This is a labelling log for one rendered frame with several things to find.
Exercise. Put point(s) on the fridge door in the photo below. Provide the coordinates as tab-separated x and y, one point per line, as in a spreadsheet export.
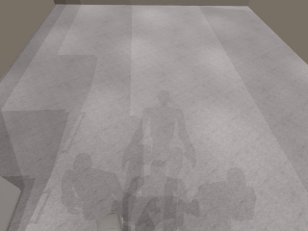
8	195

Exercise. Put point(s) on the left robot thigh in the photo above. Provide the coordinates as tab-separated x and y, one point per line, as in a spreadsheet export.
111	222

